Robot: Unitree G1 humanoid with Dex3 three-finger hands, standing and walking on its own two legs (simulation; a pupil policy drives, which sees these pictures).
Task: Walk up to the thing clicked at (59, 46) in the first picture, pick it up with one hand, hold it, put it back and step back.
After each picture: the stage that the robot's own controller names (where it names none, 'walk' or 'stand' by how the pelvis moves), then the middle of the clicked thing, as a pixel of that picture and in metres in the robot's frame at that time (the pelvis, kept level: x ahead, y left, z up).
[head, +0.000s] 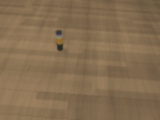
stand; (59, 40) +1.38 +0.23 -0.66
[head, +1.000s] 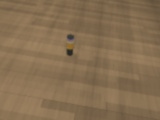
walk; (70, 45) +1.27 +0.09 -0.63
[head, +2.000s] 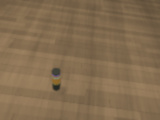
walk; (56, 79) +0.81 +0.15 -0.64
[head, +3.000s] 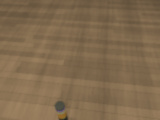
walk; (61, 113) +0.54 +0.19 -0.63
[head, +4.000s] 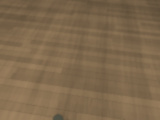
stand; out of the picture +0.46 +0.15 -0.65
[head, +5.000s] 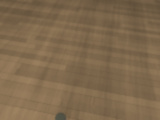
stand; out of the picture +0.45 +0.13 -0.66
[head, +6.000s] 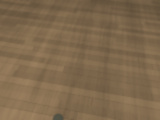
stand; out of the picture +0.45 +0.14 -0.66
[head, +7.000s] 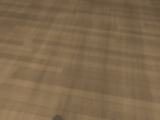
stand; out of the picture +0.45 +0.15 -0.66
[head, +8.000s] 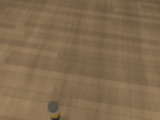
go down; (54, 112) +0.46 +0.16 -0.64
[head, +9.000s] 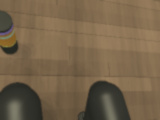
go down; (6, 36) +0.51 +0.25 -0.23
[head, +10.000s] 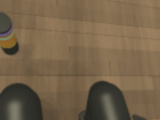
close in; (6, 37) +0.51 +0.26 -0.23
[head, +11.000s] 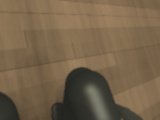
close in; out of the picture +0.48 +0.31 -0.16
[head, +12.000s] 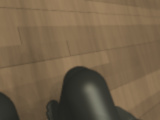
lift; out of the picture +0.47 +0.31 -0.16
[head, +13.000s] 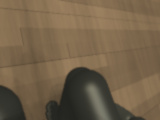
lift; out of the picture +0.42 +0.28 -0.17
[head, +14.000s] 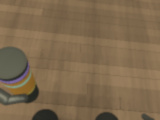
lift; (21, 81) +0.33 +0.18 +0.03
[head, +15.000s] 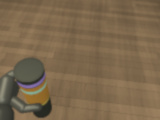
hold; (37, 93) +0.31 +0.14 +0.04
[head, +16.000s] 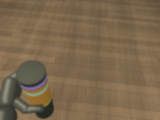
hold; (39, 94) +0.31 +0.14 +0.04
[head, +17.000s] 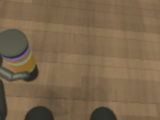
crouch; (22, 61) +0.41 +0.18 -0.03
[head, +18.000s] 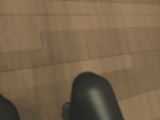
lower; out of the picture +0.49 +0.27 -0.11
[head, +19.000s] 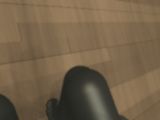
lower; out of the picture +0.45 +0.31 -0.17
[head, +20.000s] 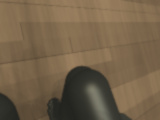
lower; out of the picture +0.45 +0.31 -0.17
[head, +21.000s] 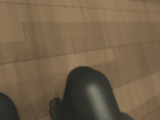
lower; out of the picture +0.45 +0.31 -0.17
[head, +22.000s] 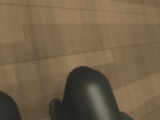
lower; out of the picture +0.44 +0.30 -0.17
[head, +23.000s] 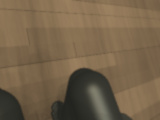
open; out of the picture +0.45 +0.28 -0.17
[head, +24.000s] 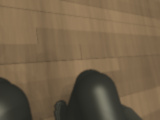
stand; out of the picture +0.45 +0.27 -0.18
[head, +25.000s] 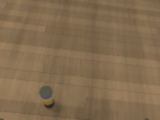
stand; (47, 98) +0.44 +0.16 -0.50
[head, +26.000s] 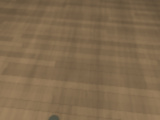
stand; out of the picture +0.42 +0.15 -0.60
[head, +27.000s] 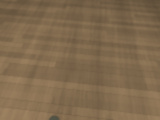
stand; out of the picture +0.42 +0.15 -0.60
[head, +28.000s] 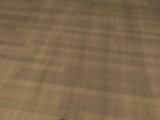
stand; out of the picture +0.44 +0.13 -0.65
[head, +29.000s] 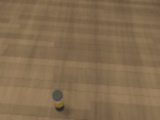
walk; (58, 101) +0.51 +0.15 -0.62
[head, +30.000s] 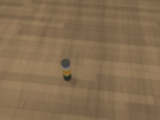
walk; (66, 70) +0.76 +0.13 -0.63
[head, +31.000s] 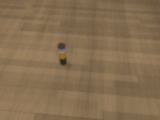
stand; (62, 54) +1.07 +0.23 -0.63
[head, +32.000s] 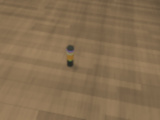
stand; (70, 56) +1.11 +0.11 -0.65
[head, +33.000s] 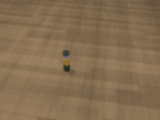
stand; (66, 61) +1.10 +0.14 -0.66
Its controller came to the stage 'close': yes
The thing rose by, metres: 0.68
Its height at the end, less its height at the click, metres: +0.00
